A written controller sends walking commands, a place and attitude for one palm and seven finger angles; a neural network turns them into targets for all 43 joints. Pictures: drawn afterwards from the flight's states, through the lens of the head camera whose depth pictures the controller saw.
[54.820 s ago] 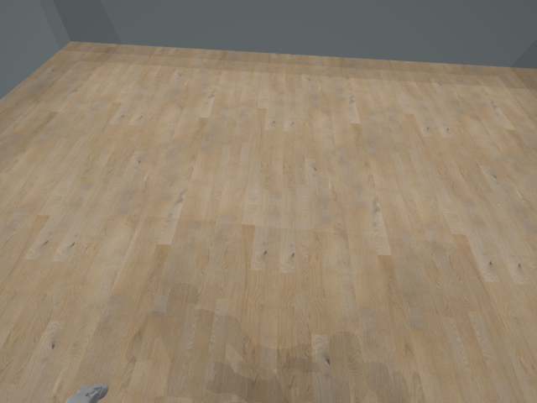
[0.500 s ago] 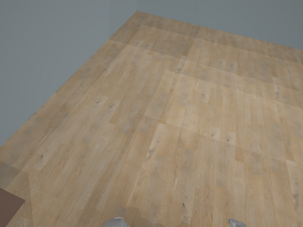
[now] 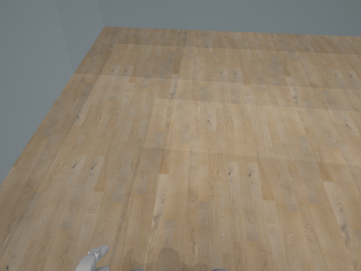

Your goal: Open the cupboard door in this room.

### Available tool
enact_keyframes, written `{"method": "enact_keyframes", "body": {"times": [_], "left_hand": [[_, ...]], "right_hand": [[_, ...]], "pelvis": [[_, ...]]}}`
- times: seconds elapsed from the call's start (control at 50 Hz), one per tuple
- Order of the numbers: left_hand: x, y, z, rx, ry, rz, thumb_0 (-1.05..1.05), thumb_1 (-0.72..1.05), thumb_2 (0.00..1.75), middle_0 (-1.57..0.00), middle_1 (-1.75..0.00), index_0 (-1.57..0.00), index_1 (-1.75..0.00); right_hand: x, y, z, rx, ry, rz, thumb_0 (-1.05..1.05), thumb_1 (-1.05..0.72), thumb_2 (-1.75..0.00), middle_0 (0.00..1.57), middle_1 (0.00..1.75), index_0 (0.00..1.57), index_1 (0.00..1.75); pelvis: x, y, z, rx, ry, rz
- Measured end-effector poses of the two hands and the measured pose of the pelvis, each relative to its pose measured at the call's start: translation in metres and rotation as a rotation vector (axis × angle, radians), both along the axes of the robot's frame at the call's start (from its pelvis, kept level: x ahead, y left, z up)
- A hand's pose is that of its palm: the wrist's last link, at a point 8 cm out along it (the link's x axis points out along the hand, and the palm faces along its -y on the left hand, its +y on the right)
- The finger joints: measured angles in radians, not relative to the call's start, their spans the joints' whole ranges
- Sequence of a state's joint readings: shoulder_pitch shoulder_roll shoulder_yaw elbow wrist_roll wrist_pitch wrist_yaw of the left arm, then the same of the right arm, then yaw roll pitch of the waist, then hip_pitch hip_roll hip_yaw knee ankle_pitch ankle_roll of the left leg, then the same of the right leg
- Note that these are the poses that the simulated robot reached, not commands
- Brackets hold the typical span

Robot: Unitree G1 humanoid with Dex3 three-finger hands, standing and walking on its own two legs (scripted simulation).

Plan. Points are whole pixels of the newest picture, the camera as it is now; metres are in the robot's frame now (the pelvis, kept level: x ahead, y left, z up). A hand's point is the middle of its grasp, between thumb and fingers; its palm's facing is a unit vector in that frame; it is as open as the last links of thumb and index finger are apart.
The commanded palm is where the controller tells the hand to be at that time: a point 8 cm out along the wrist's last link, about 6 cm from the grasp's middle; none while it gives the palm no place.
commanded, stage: walk to a spot facing it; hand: left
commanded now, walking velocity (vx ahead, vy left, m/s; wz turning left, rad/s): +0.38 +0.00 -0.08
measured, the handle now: out of the picture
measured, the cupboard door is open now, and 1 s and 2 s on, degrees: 47 47 47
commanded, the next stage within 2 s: turn to face it in 0.58 s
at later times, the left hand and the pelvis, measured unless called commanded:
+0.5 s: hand (115, 244) +0.21 +0.19 -0.18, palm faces +0.04 -0.99 -0.14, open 7.4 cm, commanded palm none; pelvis +0.24 +0.02 +0.00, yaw -3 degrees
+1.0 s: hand (143, 146) +0.52 +0.14 -0.15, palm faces +0.10 -0.97 -0.20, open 7.1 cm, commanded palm none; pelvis +0.44 -0.05 +0.01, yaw +5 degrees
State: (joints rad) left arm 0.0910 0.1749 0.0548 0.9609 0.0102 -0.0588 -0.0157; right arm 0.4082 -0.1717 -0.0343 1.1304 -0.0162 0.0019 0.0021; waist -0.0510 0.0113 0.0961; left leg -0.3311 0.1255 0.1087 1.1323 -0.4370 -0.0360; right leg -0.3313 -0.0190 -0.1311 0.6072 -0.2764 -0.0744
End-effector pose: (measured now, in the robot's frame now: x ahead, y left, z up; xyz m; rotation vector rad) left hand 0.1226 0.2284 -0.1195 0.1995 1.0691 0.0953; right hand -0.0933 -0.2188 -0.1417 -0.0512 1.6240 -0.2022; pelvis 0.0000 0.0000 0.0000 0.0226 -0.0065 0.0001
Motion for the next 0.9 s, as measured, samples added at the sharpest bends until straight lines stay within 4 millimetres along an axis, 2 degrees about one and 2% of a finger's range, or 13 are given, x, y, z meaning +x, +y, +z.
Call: {"method": "enact_keyframes", "body": {"times": [0.04,0.18,0.26,0.34,0.4,0.44,0.48,0.52,0.6,0.7,0.76,0.82,0.9], "left_hand": [[-0.004,-0.007,0.000,-0.006,0.054,0.015,0.00,0.91,0.90,-0.20,-0.30,-0.20,-0.30],[-0.009,0.002,-0.001,0.010,0.190,0.098,-0.02,0.95,0.90,-0.20,-0.30,-0.20,-0.30],[-0.016,-0.001,-0.011,-0.021,0.298,0.138,-0.01,0.94,0.90,-0.20,-0.30,-0.20,-0.30],[-0.016,-0.003,-0.023,-0.060,0.414,0.176,-0.01,0.92,0.90,-0.20,-0.30,-0.20,-0.30],[-0.001,0.001,-0.035,-0.083,0.486,0.173,0.00,0.92,0.90,-0.20,-0.30,-0.20,-0.30],[0.025,0.005,-0.037,-0.083,0.485,0.155,0.00,0.92,0.90,-0.20,-0.30,-0.20,-0.30],[0.062,0.008,-0.034,-0.079,0.441,0.139,0.00,0.91,0.90,-0.20,-0.30,-0.20,-0.30],[0.106,0.010,-0.027,-0.073,0.370,0.123,0.00,0.91,0.90,-0.20,-0.30,-0.20,-0.30],[0.193,0.011,-0.010,-0.036,0.242,0.080,0.01,0.93,0.90,-0.20,-0.30,-0.19,-0.30],[0.288,0.005,0.002,0.028,0.151,0.004,0.01,0.94,0.90,-0.20,-0.30,-0.19,-0.30],[0.338,-0.008,-0.002,0.065,0.090,-0.028,0.01,0.93,0.90,-0.20,-0.30,-0.19,-0.30],[0.365,-0.025,-0.001,0.060,0.057,-0.012,0.00,0.93,0.90,-0.20,-0.30,-0.19,-0.30],[0.375,-0.046,0.000,0.012,0.068,0.036,0.00,0.92,0.90,-0.20,-0.30,-0.19,-0.30]], "right_hand": [[0.043,-0.007,0.004,-0.013,-0.071,0.007,0.01,-0.91,-0.90,0.20,0.30,0.20,0.30],[0.202,-0.019,0.014,-0.032,-0.320,0.076,0.01,-0.92,-0.90,0.19,0.30,0.20,0.30],[0.290,-0.019,0.019,-0.044,-0.418,0.136,0.01,-0.92,-0.90,0.19,0.30,0.20,0.30],[0.374,-0.009,0.021,-0.062,-0.502,0.194,0.01,-0.92,-0.90,0.19,0.30,0.20,0.30],[0.418,-0.002,0.016,-0.095,-0.574,0.201,0.00,-0.91,-0.90,0.19,0.30,0.20,0.30],[0.426,0.001,0.017,-0.100,-0.572,0.184,0.00,-0.91,-0.90,0.19,0.30,0.20,0.30],[0.423,0.003,0.017,-0.096,-0.529,0.165,0.00,-0.91,-0.90,0.19,0.30,0.20,0.30],[0.414,0.006,0.015,-0.081,-0.461,0.144,0.00,-0.91,-0.90,0.19,0.30,0.20,0.30],[0.393,-0.004,0.014,-0.073,-0.322,0.079,0.00,-0.94,-0.90,0.20,0.30,0.20,0.30],[0.374,-0.018,0.005,-0.034,-0.173,-0.004,0.00,-0.93,-0.90,0.20,0.30,0.20,0.30],[0.373,-0.030,-0.008,-0.008,-0.094,-0.038,0.00,-0.92,-0.90,0.20,0.30,0.20,0.30],[0.390,-0.041,-0.011,-0.001,-0.037,-0.029,0.01,-0.91,-0.90,0.20,0.30,0.20,0.30],[0.447,-0.053,0.001,-0.015,-0.075,0.022,0.01,-0.91,-0.90,0.19,0.30,0.20,0.30]], "pelvis": [[0.018,-0.004,0.007,-0.003,0.003,-0.004],[0.082,-0.011,0.015,-0.020,0.018,-0.005],[0.124,-0.005,0.011,-0.030,0.011,-0.008],[0.171,0.006,0.002,-0.026,-0.001,-0.011],[0.204,0.017,-0.011,-0.032,-0.009,-0.033],[0.220,0.019,-0.010,-0.018,-0.015,-0.046],[0.236,0.019,-0.005,-0.011,-0.013,-0.048],[0.253,0.018,0.002,-0.008,-0.009,-0.051],[0.287,0.012,0.012,-0.008,-0.001,-0.066],[0.333,-0.011,0.010,0.003,0.003,-0.083],[0.364,-0.031,-0.004,0.025,0.005,-0.074],[0.385,-0.040,-0.004,0.002,-0.002,-0.037],[0.410,-0.047,0.007,-0.001,0.001,0.016]]}}
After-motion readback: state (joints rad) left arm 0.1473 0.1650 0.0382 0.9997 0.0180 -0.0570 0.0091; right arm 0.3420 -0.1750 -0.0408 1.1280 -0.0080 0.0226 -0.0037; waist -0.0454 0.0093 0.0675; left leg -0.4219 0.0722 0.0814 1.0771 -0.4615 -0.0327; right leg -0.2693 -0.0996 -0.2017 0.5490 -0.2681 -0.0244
